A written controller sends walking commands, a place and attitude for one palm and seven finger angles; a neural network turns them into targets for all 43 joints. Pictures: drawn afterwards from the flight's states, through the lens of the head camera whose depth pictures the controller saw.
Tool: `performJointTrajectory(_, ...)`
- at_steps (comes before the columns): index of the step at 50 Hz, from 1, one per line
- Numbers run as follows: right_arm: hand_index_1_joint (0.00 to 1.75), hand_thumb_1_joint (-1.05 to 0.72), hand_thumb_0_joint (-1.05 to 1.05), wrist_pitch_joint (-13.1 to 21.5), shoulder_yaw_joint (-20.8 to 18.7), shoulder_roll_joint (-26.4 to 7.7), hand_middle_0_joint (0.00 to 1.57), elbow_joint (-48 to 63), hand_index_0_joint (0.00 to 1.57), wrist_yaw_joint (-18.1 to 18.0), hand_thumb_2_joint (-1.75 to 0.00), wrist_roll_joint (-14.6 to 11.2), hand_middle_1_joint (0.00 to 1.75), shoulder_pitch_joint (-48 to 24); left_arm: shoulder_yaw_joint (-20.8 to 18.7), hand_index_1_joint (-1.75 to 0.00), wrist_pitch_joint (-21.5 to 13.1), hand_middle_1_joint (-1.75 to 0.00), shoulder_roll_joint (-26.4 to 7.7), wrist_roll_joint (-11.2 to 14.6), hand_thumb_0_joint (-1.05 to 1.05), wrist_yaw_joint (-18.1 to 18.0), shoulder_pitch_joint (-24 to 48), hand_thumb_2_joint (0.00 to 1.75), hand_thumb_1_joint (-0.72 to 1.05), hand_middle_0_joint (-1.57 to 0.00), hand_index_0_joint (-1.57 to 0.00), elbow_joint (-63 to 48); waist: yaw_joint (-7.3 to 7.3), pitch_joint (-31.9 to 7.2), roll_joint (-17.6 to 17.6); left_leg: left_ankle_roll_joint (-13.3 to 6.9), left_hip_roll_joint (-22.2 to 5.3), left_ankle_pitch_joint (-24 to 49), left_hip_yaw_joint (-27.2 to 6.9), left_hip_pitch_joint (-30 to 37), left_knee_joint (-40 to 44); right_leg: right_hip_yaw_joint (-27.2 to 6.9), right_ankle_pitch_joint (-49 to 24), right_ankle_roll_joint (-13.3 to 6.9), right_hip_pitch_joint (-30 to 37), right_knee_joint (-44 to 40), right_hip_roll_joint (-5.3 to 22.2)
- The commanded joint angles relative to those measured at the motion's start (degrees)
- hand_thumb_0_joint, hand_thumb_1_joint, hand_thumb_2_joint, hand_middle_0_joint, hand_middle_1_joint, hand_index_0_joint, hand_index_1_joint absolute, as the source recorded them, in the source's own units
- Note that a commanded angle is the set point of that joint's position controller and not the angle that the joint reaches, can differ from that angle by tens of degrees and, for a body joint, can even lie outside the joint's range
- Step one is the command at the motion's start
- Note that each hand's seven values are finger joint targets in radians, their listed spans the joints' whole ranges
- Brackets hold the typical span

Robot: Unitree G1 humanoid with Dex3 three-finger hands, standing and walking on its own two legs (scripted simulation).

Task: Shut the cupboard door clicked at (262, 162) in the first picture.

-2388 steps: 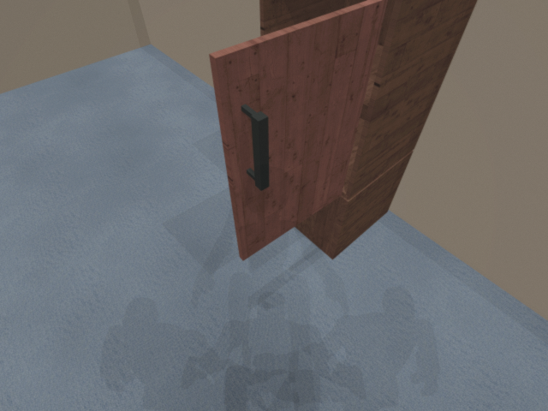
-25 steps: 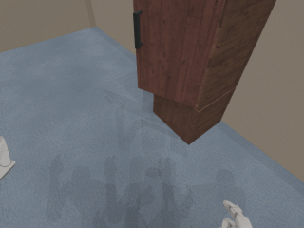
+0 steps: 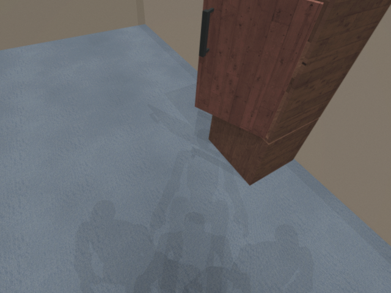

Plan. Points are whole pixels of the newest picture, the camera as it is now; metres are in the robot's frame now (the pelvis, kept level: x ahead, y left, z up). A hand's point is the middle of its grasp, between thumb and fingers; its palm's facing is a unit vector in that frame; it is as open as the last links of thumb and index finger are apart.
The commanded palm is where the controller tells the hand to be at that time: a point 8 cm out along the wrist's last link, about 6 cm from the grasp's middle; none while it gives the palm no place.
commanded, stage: let the arm hang, fingers relaxed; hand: left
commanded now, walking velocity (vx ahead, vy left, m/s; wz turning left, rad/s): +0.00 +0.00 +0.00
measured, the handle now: (206, 33) +1.01 +0.02 +0.06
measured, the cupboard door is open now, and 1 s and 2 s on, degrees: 25 25 25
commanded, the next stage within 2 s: look to check the result in 0.70 s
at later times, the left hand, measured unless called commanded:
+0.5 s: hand out of the picture -0.04 +0.16 -0.17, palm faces +0.01 -0.99 -0.14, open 7.4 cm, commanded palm none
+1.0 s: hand out of the picture -0.05 +0.18 -0.17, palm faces -0.01 -0.98 -0.19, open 7.4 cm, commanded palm none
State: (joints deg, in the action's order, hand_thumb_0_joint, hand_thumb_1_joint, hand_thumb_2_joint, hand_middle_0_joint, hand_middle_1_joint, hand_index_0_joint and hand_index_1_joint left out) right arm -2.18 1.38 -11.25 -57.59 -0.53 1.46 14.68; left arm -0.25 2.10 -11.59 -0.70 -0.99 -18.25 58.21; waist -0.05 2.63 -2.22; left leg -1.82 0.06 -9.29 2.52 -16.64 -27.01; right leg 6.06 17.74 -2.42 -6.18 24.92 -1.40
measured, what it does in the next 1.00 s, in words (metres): stands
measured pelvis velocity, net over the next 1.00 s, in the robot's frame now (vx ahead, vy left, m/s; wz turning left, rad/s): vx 0.00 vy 0.01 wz -0.04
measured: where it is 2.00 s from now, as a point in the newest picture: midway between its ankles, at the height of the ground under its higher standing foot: outside the picture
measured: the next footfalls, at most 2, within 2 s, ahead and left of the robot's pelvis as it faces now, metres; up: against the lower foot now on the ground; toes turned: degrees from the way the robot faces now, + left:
none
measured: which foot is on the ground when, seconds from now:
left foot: down 0.00-1.00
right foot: down 0.00-1.00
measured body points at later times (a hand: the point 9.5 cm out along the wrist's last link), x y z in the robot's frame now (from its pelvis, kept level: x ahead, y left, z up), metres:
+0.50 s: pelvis -0.01 +0.02 +0.00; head -0.01 +0.02 +0.45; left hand -0.04 +0.22 -0.16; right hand -0.04 -0.18 -0.16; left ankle +0.06 +0.10 -0.74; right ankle -0.04 -0.09 -0.74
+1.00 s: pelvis +0.00 +0.01 +0.00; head +0.00 +0.01 +0.45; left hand -0.04 +0.23 -0.15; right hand -0.03 -0.20 -0.16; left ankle +0.06 +0.10 -0.74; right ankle -0.04 -0.09 -0.74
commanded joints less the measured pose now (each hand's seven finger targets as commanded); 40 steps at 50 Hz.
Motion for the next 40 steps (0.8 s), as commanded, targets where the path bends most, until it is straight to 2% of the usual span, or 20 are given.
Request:
performJointTrajectory(1, 0.3, -0.9, 0.0, 1.6, -1.9, -5.7, 0.2, -0.3, 0.2, -1.2, -0.9, -0.4, 0.3, 1.2, -0.8, -0.3, -2.4, -0.3, -4.8, 0.3, 0.0, -0.3, -2.3, 0.9, 0.9, -0.2, -0.2, 1.9, -0.7, -0.8, 7.5, -0.2, -5.9, -1.7, -7.9, 5.1, 8.0, -8.9, -2.3, -1.1, -3.4, -8.9, 7.7)
performJointTrajectory(2, 0.3, -0.9, 0.0, 1.6, -2.0, -6.0, 0.2, -1.2, 0.2, -1.3, -0.9, -0.6, 0.3, 2.0, -0.7, -0.3, -2.5, -0.3, -4.7, 0.3, 0.0, -0.4, -2.9, 0.9, 0.9, -0.2, -0.2, 3.0, -0.6, -0.8, 5.2, -0.4, -6.1, -0.2, -8.0, 6.1, 8.0, -8.7, -2.8, -1.1, -3.5, -9.1, 7.5)
performJointTrajectory(5, 0.3, -0.9, 0.0, 1.7, -1.9, -4.9, 0.2, -3.7, 0.2, -1.6, -0.9, -0.7, 0.3, 4.0, -0.4, -0.3, -2.6, -0.3, -3.2, 0.4, 0.0, -0.7, -4.6, 0.9, 0.9, -0.2, -0.2, 5.8, -0.77, 0.0, 2.7, -0.6, -6.3, 0.1, -7.7, 7.0, 8.7, -8.3, -2.7, -0.8, -4.0, -9.2, 7.4)
performJointTrajectory(10, 0.3, -0.9, 0.0, 1.3, -1.9, -3.0, 0.2, -6.1, 0.2, -1.8, -0.9, -0.7, 0.3, 6.1, -0.1, -0.3, -2.3, -0.3, -1.3, 0.4, 0.0, -1.1, -7.0, 0.9, 0.9, -0.2, -0.2, 8.3, -0.79, 3.5, 0.5, -0.7, -5.9, -3.1, -7.0, 6.4, 9.6, -8.2, 0.5, -0.6, -6.7, -9.3, 7.2)
performJointTrajectory(12, 0.3, -0.9, 0.0, 1.3, -2.0, -2.6, 0.2, -6.6, 0.2, -1.8, -0.9, -0.7, 0.3, 6.9, -0.2, -0.3, -2.3, -0.3, -1.2, 0.3, 0.0, -1.3, -8.0, 0.9, 0.9, -0.2, -0.2, 8.6, -0.67, 2.7, 1.0, -0.8, -5.9, -3.6, -7.0, 6.1, 9.9, -8.1, 0.6, -0.6, -6.2, -8.9, 7.0)
performJointTrajectory(16, 0.3, -0.9, 0.0, 1.4, -2.0, -1.3, 0.2, -7.4, 0.2, -1.8, -0.9, -0.6, 0.3, 7.5, -0.2, -0.3, -2.2, -0.3, 0.1, 0.2, 0.0, -1.5, -8.8, 0.9, 0.9, -0.2, -0.2, 9.0, -0.57, 4.8, 1.2, -0.8, -5.7, -5.5, -7.2, 4.5, 10.7, -8.1, 1.6, -0.4, -7.4, -8.2, 6.9)
performJointTrajectory(25, 0.3, -0.9, 0.0, 1.6, -2.2, 0.1, 0.2, -7.4, 0.2, -1.8, -0.9, -0.5, 0.3, 7.9, -0.6, -0.3, -2.3, -0.3, 1.1, 0.0, 0.0, -1.7, -9.3, 0.9, 0.9, -0.2, -0.2, 8.5, -0.35, 5.5, 3.2, -0.9, -5.4, -6.9, -7.6, 3.4, 11.8, -7.9, 0.7, -0.2, -8.1, -7.3, 6.6)
performJointTrajectory(33, 0.3, -0.9, 0.0, 1.9, -2.4, -0.4, 0.2, -6.8, 0.2, -1.8, -0.9, -0.5, 0.3, 8.0, -0.8, -0.3, -2.6, -0.3, 0.9, -0.1, 0.0, -1.6, -8.3, 0.9, 0.9, -0.2, -0.2, 7.8, -0.76, 4.8, 3.3, -0.6, -5.5, -5.8, -7.3, 4.5, 11.6, -8.3, 0.2, -0.3, -8.2, -7.6, 6.7)
performJointTrajectory(37, 0.3, -0.9, 0.0, 2.1, -2.4, -1.0, 0.2, -6.7, 0.2, -1.8, -0.9, -0.7, 0.3, 7.6, -0.7, -0.3, -2.9, -0.3, 0.3, 0.0, 0.0, -1.6, -8.0, 0.9, 0.9, -0.2, -0.2, 7.7, -0.73, 3.8, 2.0, -0.7, -5.5, -1.9, -6.6, 6.0, 10.4, -8.6, -1.8, -0.3, -7.5, -8.1, 7.0)
performJointTrajectory(39, 0.3, -0.9, 0.0, 2.1, -2.3, -1.0, 0.2, -6.9, 0.2, -1.8, -0.9, -0.6, 0.3, 7.5, -0.7, -0.3, -2.8, -0.3, 0.3, 0.0, 0.0, -1.6, -7.6, 0.9, 0.9, -0.2, -0.2, 7.8, -0.83, 4.5, 3.4, -0.6, -5.6, -3.0, -6.7, 5.9, 10.9, -8.4, -1.3, -0.2, -7.7, -8.0, 7.0)
performJointTrajectory(40, 0.3, -0.9, 0.0, 2.0, -2.3, -1.1, 0.2, -6.9, 0.2, -1.8, -0.9, -0.6, 0.3, 7.2, -0.7, -0.3, -2.7, -0.3, 0.2, 0.0, 0.0, -1.6, -7.7, 0.9, 0.9, -0.2, -0.2, 7.9, -0.71, 4.7, 2.8, -0.7, -5.7, -3.4, -7.0, 5.8, 11.2, -8.5, -1.0, -0.2, -7.9, -8.1, 7.0)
